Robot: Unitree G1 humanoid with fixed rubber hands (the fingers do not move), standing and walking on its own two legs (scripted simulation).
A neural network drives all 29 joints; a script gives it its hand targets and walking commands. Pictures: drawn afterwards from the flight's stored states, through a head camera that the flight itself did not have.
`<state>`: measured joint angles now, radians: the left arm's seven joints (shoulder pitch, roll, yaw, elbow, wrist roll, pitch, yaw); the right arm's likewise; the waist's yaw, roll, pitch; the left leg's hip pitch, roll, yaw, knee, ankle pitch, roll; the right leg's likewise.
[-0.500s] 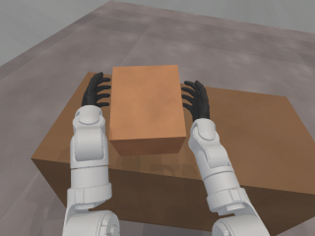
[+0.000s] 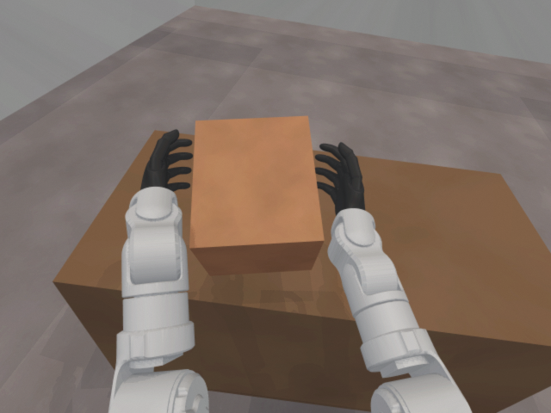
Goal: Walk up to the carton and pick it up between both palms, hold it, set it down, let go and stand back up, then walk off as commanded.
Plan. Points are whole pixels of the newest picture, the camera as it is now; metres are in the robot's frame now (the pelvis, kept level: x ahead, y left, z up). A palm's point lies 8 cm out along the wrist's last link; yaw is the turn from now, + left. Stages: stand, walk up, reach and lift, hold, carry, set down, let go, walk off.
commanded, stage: hold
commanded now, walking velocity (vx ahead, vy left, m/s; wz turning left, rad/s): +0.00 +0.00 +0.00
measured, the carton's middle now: (256, 199) +0.40 +0.00 +0.13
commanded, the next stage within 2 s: set down in 1.30 s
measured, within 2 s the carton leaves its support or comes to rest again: neither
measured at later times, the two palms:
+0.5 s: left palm (160, 191) +0.36 +0.13 +0.18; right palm (350, 205) +0.34 -0.13 +0.16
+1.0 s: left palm (160, 192) +0.36 +0.13 +0.17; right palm (347, 206) +0.35 -0.13 +0.16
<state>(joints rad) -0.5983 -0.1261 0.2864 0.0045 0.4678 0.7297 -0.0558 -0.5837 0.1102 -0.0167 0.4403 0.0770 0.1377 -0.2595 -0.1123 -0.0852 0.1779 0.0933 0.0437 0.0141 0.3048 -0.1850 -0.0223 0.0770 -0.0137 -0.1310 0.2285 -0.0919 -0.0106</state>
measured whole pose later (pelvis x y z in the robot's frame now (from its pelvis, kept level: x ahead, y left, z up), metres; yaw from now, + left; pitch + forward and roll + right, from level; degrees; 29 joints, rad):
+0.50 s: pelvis -0.01 +0.00 +0.00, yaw -1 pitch -12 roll -1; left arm -0.61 -0.13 0.28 0.01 0.47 0.74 -0.04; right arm -0.59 0.10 -0.03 0.45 0.08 0.13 -0.25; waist -0.10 -0.08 0.18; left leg 0.09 0.04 0.03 0.30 -0.18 -0.02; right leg 0.06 -0.02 -0.12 0.24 -0.08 -0.01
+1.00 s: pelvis +0.00 +0.00 +0.00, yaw +0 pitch -12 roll -1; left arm -0.60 -0.13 0.30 0.01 0.47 0.72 -0.06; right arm -0.58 0.11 -0.02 0.45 0.07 0.13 -0.26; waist -0.11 -0.08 0.19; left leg 0.09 0.04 0.02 0.29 -0.17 -0.02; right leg 0.07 -0.01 -0.12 0.22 -0.08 -0.01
